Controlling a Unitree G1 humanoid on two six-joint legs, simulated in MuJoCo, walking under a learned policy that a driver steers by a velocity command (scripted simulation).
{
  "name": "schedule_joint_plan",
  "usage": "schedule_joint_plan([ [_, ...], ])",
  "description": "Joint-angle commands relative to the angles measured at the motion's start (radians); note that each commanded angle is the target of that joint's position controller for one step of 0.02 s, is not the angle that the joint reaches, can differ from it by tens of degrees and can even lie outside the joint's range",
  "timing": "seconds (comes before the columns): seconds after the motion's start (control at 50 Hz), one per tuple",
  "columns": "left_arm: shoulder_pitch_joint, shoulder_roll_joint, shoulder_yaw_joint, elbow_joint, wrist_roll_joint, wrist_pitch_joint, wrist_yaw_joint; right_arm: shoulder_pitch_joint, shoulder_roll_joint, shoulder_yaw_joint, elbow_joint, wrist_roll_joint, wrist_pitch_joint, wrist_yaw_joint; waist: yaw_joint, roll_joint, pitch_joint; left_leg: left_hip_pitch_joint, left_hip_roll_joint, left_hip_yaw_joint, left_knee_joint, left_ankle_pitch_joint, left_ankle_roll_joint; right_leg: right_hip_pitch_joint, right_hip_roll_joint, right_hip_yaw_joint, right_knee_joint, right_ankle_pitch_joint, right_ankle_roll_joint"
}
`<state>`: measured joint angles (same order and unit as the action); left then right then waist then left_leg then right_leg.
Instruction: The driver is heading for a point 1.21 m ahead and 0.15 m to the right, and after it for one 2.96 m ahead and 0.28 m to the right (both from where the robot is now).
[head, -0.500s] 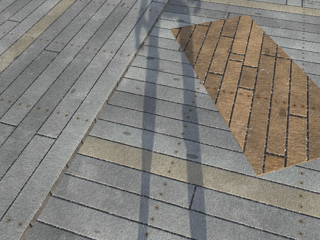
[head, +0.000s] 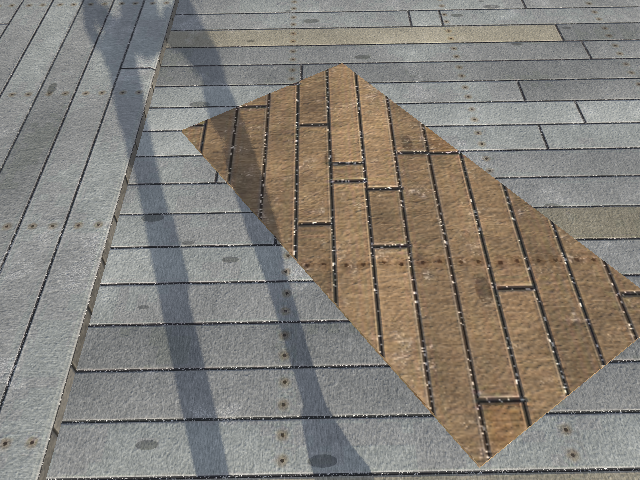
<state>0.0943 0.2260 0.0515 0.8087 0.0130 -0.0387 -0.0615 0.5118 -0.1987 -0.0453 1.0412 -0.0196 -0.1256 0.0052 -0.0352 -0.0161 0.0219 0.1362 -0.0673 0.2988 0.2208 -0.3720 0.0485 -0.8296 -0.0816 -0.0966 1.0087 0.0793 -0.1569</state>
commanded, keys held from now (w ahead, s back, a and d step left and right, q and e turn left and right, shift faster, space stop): w+e+shift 0.06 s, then e+shift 0.24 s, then shift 0.10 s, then q+shift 0.60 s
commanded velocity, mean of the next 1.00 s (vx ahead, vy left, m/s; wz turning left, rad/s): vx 0.29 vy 0.00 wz -0.09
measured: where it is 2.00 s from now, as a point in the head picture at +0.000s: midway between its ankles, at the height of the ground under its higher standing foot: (363, 352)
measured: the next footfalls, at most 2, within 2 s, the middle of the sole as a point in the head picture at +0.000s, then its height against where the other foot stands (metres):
right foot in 0.14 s outside the picture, level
left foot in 0.52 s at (317, 428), level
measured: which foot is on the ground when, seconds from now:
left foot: down 0.00-0.14, up 0.16-0.50, down 0.52-0.88, up 0.90-1.00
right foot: up 0.00-0.12, down 0.14-0.54, up 0.56-0.84, down 0.86-1.00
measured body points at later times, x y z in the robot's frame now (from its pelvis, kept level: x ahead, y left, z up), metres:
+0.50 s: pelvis +0.36 +0.01 -0.01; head +0.39 -0.03 +0.44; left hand +0.56 +0.23 -0.10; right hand +0.50 -0.30 -0.07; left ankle +0.58 +0.05 -0.71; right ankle +0.28 -0.01 -0.73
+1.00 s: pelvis +0.45 -0.03 +0.01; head +0.48 -0.05 +0.46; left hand +0.62 +0.23 -0.08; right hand +0.57 -0.34 -0.08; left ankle +0.50 +0.08 -0.66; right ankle +0.46 -0.15 -0.73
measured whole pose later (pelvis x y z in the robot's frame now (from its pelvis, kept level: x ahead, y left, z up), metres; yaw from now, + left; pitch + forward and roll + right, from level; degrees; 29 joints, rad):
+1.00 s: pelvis +0.45 -0.03 +0.01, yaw -3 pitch +2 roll +0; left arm 0.17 0.25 0.06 0.69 0.03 -0.01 0.04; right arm 0.22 -0.34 -0.11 0.61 0.02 0.04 -0.02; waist -0.01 0.04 0.02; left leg -0.63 -0.12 -0.14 1.05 -0.38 -0.05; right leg -0.29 0.02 0.04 0.45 -0.20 -0.02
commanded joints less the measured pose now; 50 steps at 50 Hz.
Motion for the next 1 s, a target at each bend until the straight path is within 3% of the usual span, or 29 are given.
schedule_joint_plan([
  [0.02,-0.086,0.007,-0.018,-0.081,0.001,-0.011,-0.013,-0.037,-0.109,0.0,-0.064,0.004,-0.016,-0.031,0.057,0.045,0.143,-0.176,0.238,0.021,-0.078,1.026,-0.081,0.186,0.07,-0.115,-0.209,0.045,-0.029],
  [0.08,0.063,0.079,0.001,-0.044,0.005,-0.001,-0.011,-0.056,-0.212,-0.024,-0.088,0.005,0.006,-0.077,0.157,0.114,0.021,-0.062,0.292,0.03,0.216,1.525,-0.09,0.412,0.178,-0.172,-0.288,-0.026,-0.059],
  [0.12,0.452,0.163,0.045,0.068,0.013,-0.001,0.013,-0.167,-0.254,-0.044,-0.137,-0.002,0.029,-0.075,0.329,0.102,-0.143,-0.201,0.319,-0.029,0.749,1.445,-0.073,0.807,0.189,-0.065,-0.371,-0.073,-0.119],
  [0.14,0.464,0.172,0.063,0.091,-0.004,-0.005,0.04,-0.213,-0.222,-0.048,-0.147,0.01,0.036,-0.048,0.32,-0.03,-0.11,-0.368,0.157,-0.029,1.148,0.582,-0.066,0.913,0.128,0.045,-0.522,-0.009,-0.153],
  [0.16,0.372,0.253,0.077,0.081,0.001,-0.003,0.048,-0.193,-0.082,-0.017,-0.224,-0.009,0.025,-0.033,0.157,-0.204,-0.057,-0.768,0.024,-0.111,1.468,-0.205,-0.08,1.057,-0.026,0.299,-0.32,0.608,-0.198],
  [0.18,0.367,0.321,0.092,0.049,0.017,-0.001,0.043,-0.152,-0.084,-0.005,-0.3,0.017,0.014,-0.033,0.128,-0.103,-0.278,-0.905,0.032,-0.313,1.558,-0.166,-0.09,1.204,-0.165,0.604,-0.455,0.584,-0.374],
  [0.2,0.301,0.217,0.071,-0.032,-0.001,-0.029,0.026,-0.249,-0.104,-0.002,-0.379,0.05,-0.049,-0.02,0.125,-0.071,-0.309,-0.957,-0.002,-0.48,1.541,-0.197,-0.059,1.186,-0.198,0.839,-0.653,0.167,-0.394],
  [0.22,0.202,0.178,0.061,-0.04,-0.023,-0.048,0.016,-0.291,-0.131,-0.015,-0.387,0.06,-0.064,-0.018,0.052,0.099,-0.143,-1.013,0.036,-0.469,1.424,-0.13,-0.042,1.017,-0.168,0.788,-0.725,0.017,-0.331],
  [0.26,0.059,0.162,0.048,-0.103,-0.037,-0.059,0.022,-0.227,-0.172,-0.035,-0.359,0.036,-0.03,-0.023,-0.059,0.224,-0.036,-0.874,0.109,-0.461,1.272,-0.042,-0.083,0.692,-0.113,0.646,-0.748,0.157,-0.25],
  [0.3,0.019,0.162,0.046,-0.138,-0.041,-0.05,0.046,-0.268,-0.194,-0.048,-0.394,0.01,0.003,-0.036,-0.074,0.198,0.008,-0.708,0.135,-0.407,0.989,0.01,-0.125,0.451,0.019,0.464,-0.738,0.297,-0.179],
  [0.36,0.11,0.181,0.062,-0.123,-0.043,-0.007,0.101,-0.398,-0.079,-0.012,-0.447,-0.008,0.013,-0.048,0.006,0.071,-0.073,-0.58,0.049,-0.299,0.62,0.268,-0.142,0.399,0.168,0.269,-0.591,0.501,-0.058],
  [0.42,0.241,0.141,0.054,-0.091,-0.049,0.035,0.126,-0.482,-0.07,-0.001,-0.469,0.023,0.021,-0.038,0.098,-0.048,-0.154,-0.544,-0.006,-0.273,0.397,0.511,-0.138,0.52,0.157,0.281,-0.523,0.308,0.04],
  [0.46,0.253,0.082,0.037,-0.095,-0.031,0.035,0.127,-0.52,-0.097,-0.002,-0.477,0.016,0.012,-0.018,0.124,-0.106,-0.136,-0.574,0.023,-0.295,0.333,0.552,-0.104,0.602,0.099,0.328,-0.491,0.195,0.038],
  [0.52,0.16,0.066,0.024,-0.126,0.005,0.008,0.115,-0.324,-0.16,-0.03,-0.41,-0.005,-0.022,0.004,0.012,-0.094,-0.191,-0.379,0.057,-0.336,0.213,0.736,0.019,0.649,0.088,0.289,-0.231,0.284,0.083],
  [0.54,0.195,0.081,0.029,-0.151,0.01,0.0,0.112,-0.252,-0.219,-0.04,-0.413,-0.03,-0.024,0.003,0.008,0.071,-0.291,-0.115,0.234,-0.575,0.298,1.113,0.194,0.459,0.187,0.249,0.1,-0.049,0.161],
  [0.56,0.297,0.101,0.021,-0.151,0.007,-0.005,0.091,-0.238,-0.225,-0.042,-0.411,-0.033,-0.009,0.005,0.036,0.321,-0.407,0.094,0.446,-0.941,0.238,1.147,0.394,0.221,0.248,0.218,0.337,-0.754,0.226],
  [0.58,0.29,0.178,0.034,-0.15,-0.004,-0.003,0.07,-0.285,-0.238,-0.054,-0.446,-0.007,0.012,-0.003,0.028,0.208,-0.406,0.034,0.441,-1.044,0.165,0.772,0.377,0.163,0.201,0.274,0.44,-0.705,0.212],
  [0.6,0.171,0.183,0.034,-0.169,-0.016,0.015,0.066,-0.335,-0.218,-0.051,-0.475,0.009,0.038,-0.013,0.011,0.089,-0.306,-0.057,0.383,-0.994,0.154,0.438,0.311,0.109,0.175,0.268,0.504,-0.632,0.214],
  [0.62,0.097,0.155,0.026,-0.191,0.0,0.032,0.068,-0.361,-0.2,-0.04,-0.487,0.018,0.061,-0.018,0.013,-0.011,-0.188,-0.233,0.321,-0.924,0.099,0.25,0.256,0.1,0.165,0.249,0.455,-0.583,0.207],
  [0.64,0.071,0.138,0.024,-0.211,0.011,0.048,0.075,-0.382,-0.211,-0.04,-0.499,0.024,0.075,-0.024,0.036,-0.03,-0.137,-0.357,0.277,-0.897,0.061,0.114,0.218,0.136,0.15,0.247,0.374,-0.538,0.198],
  [0.7,0.093,0.074,0.009,-0.209,-0.002,0.051,0.087,-0.411,-0.21,-0.052,-0.517,0.024,0.114,-0.025,0.071,0.087,-0.095,-0.554,0.108,-0.725,0.018,0.109,0.135,0.344,0.181,0.156,-0.018,-0.525,0.189],
  [0.76,0.078,0.069,0.008,-0.198,-0.017,0.041,0.093,-0.348,-0.23,-0.072,-0.502,0.034,0.134,-0.035,0.047,0.173,-0.168,-0.48,0.114,-0.769,0.032,0.083,0.138,0.431,0.199,0.182,-0.219,-0.47,0.193],
  [0.84,0.096,0.118,0.03,-0.171,-0.031,0.024,0.087,-0.333,-0.244,-0.092,-0.513,0.048,0.156,-0.049,0.05,0.224,-0.159,-0.462,0.113,-0.865,0.028,-0.089,0.083,0.538,0.198,0.21,-0.481,-0.371,0.16],
  [0.86,0.136,0.134,0.039,-0.153,-0.031,0.021,0.086,-0.338,-0.238,-0.092,-0.517,0.053,0.16,-0.051,0.073,0.218,-0.158,-0.517,0.082,-0.85,0.05,-0.131,0.048,0.641,0.168,0.207,-0.586,-0.315,0.139],
  [0.88,0.184,0.185,0.056,-0.144,-0.017,0.02,0.09,-0.325,-0.206,-0.083,-0.522,0.056,0.164,-0.051,0.081,0.16,-0.187,-0.629,0.03,-0.793,0.166,-0.211,-0.002,0.789,0.03,0.295,-0.66,-0.345,0.083],
  [0.9,0.168,0.256,0.071,-0.145,0.023,0.023,0.087,-0.363,-0.164,-0.074,-0.556,0.071,0.16,-0.048,0.063,-0.162,-0.154,-0.846,-0.095,-0.564,0.453,-0.258,-0.032,0.808,-0.205,0.567,-0.737,-0.395,-0.05],
  [0.92,0.056,0.21,0.06,-0.186,0.058,0.014,0.086,-0.308,-0.219,-0.09,-0.545,0.051,0.141,-0.035,0.015,-0.254,-0.141,-0.893,-0.054,-0.514,0.719,-0.186,-0.069,0.735,-0.311,0.662,-0.766,-0.277,-0.102],
  [0.94,-0.028,0.143,0.042,-0.221,0.047,0.01,0.097,-0.272,-0.272,-0.105,-0.508,0.043,0.141,-0.028,-0.015,-0.174,-0.124,-0.872,-0.01,-0.473,0.858,-0.114,-0.091,0.695,-0.278,0.544,-0.74,-0.192,-0.081],
  [1.0,-0.07,0.11,0.023,-0.234,0.0,0.011,0.116,-0.202,-0.211,-0.085,-0.457,0.032,0.167,-0.024,-0.017,-0.052,-0.078,-0.863,0.028,-0.407,1.102,0.013,-0.13,0.648,-0.154,0.304,-0.69,-0.044,-0.025],
])
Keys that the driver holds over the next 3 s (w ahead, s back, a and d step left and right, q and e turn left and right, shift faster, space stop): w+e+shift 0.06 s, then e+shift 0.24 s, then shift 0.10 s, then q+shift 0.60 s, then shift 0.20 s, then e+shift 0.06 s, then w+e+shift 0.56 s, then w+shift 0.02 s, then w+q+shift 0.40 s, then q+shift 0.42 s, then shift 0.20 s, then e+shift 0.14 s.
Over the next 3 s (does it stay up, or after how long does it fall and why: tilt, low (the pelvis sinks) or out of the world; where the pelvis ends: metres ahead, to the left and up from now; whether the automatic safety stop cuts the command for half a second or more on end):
stays up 1.34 -0.39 0.00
